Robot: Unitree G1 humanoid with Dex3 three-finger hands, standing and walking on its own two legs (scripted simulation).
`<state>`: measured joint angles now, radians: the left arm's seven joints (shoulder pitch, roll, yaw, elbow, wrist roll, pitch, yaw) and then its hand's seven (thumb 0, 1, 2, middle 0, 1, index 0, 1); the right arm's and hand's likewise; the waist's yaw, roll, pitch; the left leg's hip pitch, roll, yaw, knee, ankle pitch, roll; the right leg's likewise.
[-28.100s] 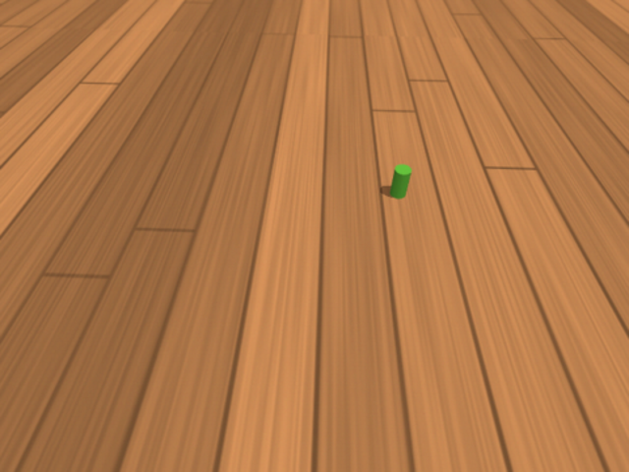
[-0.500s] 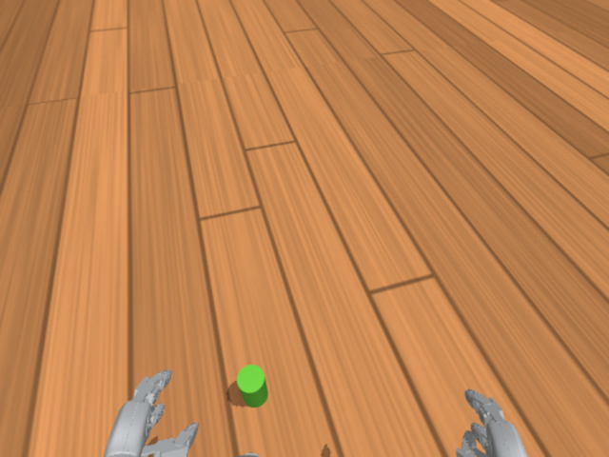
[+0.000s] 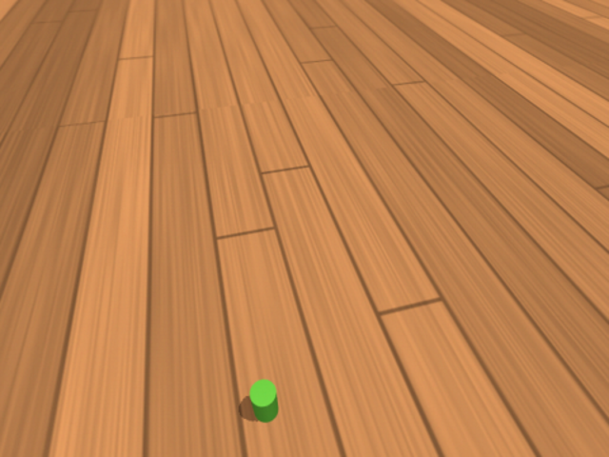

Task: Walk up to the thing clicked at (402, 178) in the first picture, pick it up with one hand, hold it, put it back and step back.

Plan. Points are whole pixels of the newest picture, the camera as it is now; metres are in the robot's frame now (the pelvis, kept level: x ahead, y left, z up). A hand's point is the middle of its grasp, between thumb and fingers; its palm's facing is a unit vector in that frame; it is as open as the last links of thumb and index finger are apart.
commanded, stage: stand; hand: left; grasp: from the side
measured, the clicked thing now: (264, 401) +0.42 +0.14 -0.70
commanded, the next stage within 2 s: step back in 1.62 s
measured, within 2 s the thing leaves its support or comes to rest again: neither
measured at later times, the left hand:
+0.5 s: hand out of the picture +0.03 +0.24 -0.15, palm faces -0.01 -0.94 -0.35, open 7.4 cm
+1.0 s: hand out of the picture +0.09 +0.22 -0.15, palm faces -0.01 -0.94 -0.34, open 7.4 cm
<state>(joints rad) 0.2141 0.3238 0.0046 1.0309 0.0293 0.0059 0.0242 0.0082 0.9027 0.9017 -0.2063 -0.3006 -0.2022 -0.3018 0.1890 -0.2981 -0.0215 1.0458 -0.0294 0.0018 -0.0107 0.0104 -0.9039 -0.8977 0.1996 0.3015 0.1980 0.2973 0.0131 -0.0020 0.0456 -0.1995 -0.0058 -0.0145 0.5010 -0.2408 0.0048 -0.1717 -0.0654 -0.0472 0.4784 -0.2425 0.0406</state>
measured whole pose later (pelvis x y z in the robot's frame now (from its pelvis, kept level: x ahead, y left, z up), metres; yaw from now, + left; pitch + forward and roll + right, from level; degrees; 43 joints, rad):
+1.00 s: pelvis +0.01 -0.03 +0.01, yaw +0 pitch -3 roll +0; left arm 0.10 0.32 0.01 1.16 0.02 -0.01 0.01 0.00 0.90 0.90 -0.21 -0.30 -0.20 -0.30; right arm 0.11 -0.33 -0.01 1.15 -0.01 0.00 -0.01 0.01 -0.90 -0.90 0.20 0.30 0.20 0.30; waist 0.00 0.02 0.05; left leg -0.11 0.03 -0.02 0.33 -0.17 -0.03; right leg -0.10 -0.03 -0.06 0.34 -0.19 0.01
